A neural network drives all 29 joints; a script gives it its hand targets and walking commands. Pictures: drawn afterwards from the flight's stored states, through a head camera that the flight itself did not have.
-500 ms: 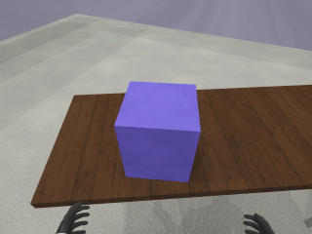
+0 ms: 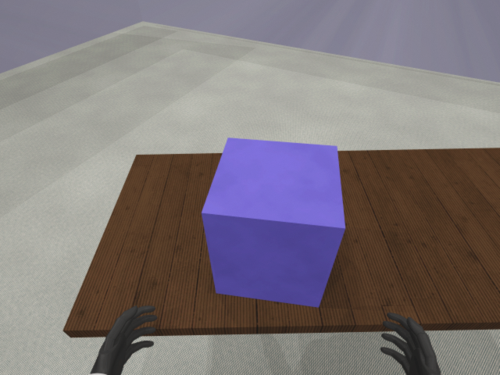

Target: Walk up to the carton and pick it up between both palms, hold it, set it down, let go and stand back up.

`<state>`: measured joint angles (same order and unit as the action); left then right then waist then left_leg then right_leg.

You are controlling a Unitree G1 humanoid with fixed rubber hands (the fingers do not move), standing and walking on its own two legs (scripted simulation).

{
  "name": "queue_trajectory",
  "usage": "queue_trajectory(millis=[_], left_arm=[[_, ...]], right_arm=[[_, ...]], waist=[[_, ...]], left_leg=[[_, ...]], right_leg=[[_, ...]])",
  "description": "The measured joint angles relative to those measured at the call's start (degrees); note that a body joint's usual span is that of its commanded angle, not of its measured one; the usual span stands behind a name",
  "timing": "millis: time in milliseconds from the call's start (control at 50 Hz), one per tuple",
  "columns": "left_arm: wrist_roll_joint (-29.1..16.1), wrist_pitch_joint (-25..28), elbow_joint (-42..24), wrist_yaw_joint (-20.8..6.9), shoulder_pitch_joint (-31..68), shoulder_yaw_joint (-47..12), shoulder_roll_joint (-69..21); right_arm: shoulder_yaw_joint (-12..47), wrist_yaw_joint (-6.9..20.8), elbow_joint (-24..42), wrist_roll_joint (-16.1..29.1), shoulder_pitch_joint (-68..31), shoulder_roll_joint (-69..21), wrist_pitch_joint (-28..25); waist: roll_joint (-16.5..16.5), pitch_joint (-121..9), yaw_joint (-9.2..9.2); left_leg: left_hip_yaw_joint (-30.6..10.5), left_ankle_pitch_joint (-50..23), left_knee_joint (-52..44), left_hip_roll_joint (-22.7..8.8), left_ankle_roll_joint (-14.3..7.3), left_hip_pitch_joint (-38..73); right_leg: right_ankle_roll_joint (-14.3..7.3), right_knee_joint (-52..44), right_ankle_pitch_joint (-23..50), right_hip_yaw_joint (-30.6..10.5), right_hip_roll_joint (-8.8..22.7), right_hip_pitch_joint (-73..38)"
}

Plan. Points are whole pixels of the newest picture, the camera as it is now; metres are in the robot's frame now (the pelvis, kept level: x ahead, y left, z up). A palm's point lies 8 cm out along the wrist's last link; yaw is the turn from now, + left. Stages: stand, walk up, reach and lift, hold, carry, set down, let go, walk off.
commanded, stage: reach and lift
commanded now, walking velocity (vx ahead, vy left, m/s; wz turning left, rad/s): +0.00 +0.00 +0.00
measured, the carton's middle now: (273, 223) +0.42 +0.00 +0.02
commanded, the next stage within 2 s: none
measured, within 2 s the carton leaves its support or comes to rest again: neither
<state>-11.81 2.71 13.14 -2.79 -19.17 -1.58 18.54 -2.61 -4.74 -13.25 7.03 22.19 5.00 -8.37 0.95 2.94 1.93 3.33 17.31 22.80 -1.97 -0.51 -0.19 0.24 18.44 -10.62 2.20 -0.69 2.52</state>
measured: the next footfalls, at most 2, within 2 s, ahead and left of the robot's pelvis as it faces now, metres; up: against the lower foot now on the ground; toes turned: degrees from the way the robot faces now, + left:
none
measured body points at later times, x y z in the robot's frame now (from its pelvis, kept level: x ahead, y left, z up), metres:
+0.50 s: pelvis -0.01 +0.01 +0.00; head -0.03 +0.02 +0.45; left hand +0.22 +0.22 +0.02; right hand +0.21 -0.21 +0.02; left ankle -0.05 +0.10 -0.74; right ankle +0.00 -0.13 -0.74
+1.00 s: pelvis -0.01 -0.01 +0.00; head -0.01 +0.00 +0.45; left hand +0.31 +0.22 +0.08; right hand +0.28 -0.22 +0.07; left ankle -0.05 +0.10 -0.74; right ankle +0.00 -0.13 -0.74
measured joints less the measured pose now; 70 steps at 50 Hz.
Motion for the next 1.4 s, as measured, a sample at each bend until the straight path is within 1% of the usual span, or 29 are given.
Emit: queue_trajectory(millis=[160, 260, 340, 420, 540, 640, 740, 840, 900, 980, 1160, 1280, 1400], left_arm=[[-1.72, 3.38, -1.67, 0.49, -0.46, -2.88, -0.95], [-2.50, 5.05, -3.54, 1.37, 0.01, -3.81, -1.28], [-3.25, 4.84, -3.53, 1.81, 1.61, -4.66, -1.30], [-4.30, 1.91, -2.85, 2.49, 4.75, -5.60, -0.98], [-4.94, -3.62, -4.99, 3.43, 10.13, -4.69, -1.05], [-4.03, -8.59, -4.84, 2.31, 15.72, -1.81, -1.41], [-3.14, -13.49, -3.79, 0.97, 20.11, 1.28, -1.68], [-2.23, -16.33, -3.75, 0.01, 23.35, 3.91, -1.73], [-1.96, -17.65, -2.24, -0.38, 25.94, 4.95, -1.39], [-1.80, -19.24, -1.92, -0.36, 28.79, 5.86, -0.77], [-1.30, -23.48, -0.75, -0.67, 36.25, 7.37, 0.11], [-0.82, -27.30, 0.94, -1.00, 41.37, 8.38, 0.55], [-0.94, -29.52, 3.82, -0.52, 45.81, 8.78, 1.21]], right_arm=[[-0.47, 0.09, 1.08, 3.13, -0.46, 0.23, -1.57], [-0.95, 0.17, 2.27, 3.83, -0.87, -0.03, -2.12], [-1.43, -0.02, 2.83, 3.62, -2.19, 0.19, -1.08], [-1.99, -0.14, 3.84, 3.51, -4.51, 0.91, 2.33], [-3.07, -0.44, 6.32, 4.11, -9.25, 2.39, 7.45], [-1.67, -1.36, 7.03, 5.43, -13.53, 3.92, 11.82], [-0.38, -2.60, 8.17, 6.22, -16.36, 3.43, 15.54], [-0.60, -3.58, 9.76, 5.72, -18.73, 2.83, 17.27], [-1.34, -3.97, 9.33, 5.18, -20.80, 2.79, 18.48], [-1.93, -4.27, 8.86, 5.30, -23.44, 3.01, 19.74], [-1.05, -4.61, 6.97, 8.17, -29.92, 5.34, 21.62], [-1.07, -4.80, 3.68, 9.38, -35.63, 7.45, 23.58], [-0.87, -4.33, -0.16, 10.97, -40.85, 9.03, 25.16]], waist=[[0.48, 0.10, -0.20], [0.62, 0.07, -0.20], [0.73, 0.12, -0.45], [0.78, -0.07, -0.74], [0.82, -0.68, -1.37], [0.41, -0.98, -1.62], [-0.03, -0.80, -1.78], [-0.52, -0.24, -2.01], [-0.86, -0.17, -2.28], [-1.22, -0.15, -2.71], [-1.27, -1.15, -3.70], [-1.27, -0.93, -4.21], [-1.32, -0.48, -4.31]], left_leg=[[-0.19, 1.15, 1.65, 0.12, -0.60, -0.07], [-0.45, 1.45, 2.38, 0.23, -0.81, -0.40], [-0.62, 1.30, 2.39, 0.45, -0.98, -0.42], [-0.68, 0.87, 2.13, 0.75, -1.10, -0.78], [-0.83, 0.00, 1.38, 1.06, -1.03, -1.55], [-0.86, -1.03, -0.15, 1.18, -0.78, -1.05], [-0.99, -1.89, -1.50, 1.08, -0.37, -0.57], [-1.21, -2.47, -2.16, 0.97, -0.04, -0.79], [-1.36, -2.78, -2.37, 0.98, 0.05, -1.39], [-1.34, -3.01, -2.51, 0.96, 0.12, -2.22], [-1.07, -2.91, -2.39, 0.87, -0.02, -3.80], [-0.88, -2.93, -2.48, 1.02, -0.31, -3.73], [-0.65, -2.98, -2.10, 1.23, -0.62, -4.72]], right_leg=[[0.52, -0.21, -0.10, -0.23, 0.02, -0.80], [0.63, -0.14, -0.11, -0.34, 0.03, -0.85], [0.65, -0.15, 0.00, -0.51, 0.13, -0.89], [0.70, 0.13, 0.09, -0.77, 0.31, -0.32], [0.74, 0.23, 0.43, -1.07, 0.46, 0.77], [0.56, -0.07, 0.78, -1.26, 0.47, 0.84], [0.17, -0.49, 1.08, -1.29, 0.30, 0.75], [-0.14, -0.64, 1.29, -1.19, 0.15, 1.14], [-0.26, -0.59, 1.41, -1.10, 0.15, 1.80], [-0.33, -0.55, 1.54, -1.20, 0.10, 2.72], [-0.13, -1.32, 2.03, -1.65, -0.06, 4.00], [0.16, -1.93, 2.41, -1.94, 0.04, 3.74], [0.44, -1.87, 2.72, -2.29, 0.21, 4.65]])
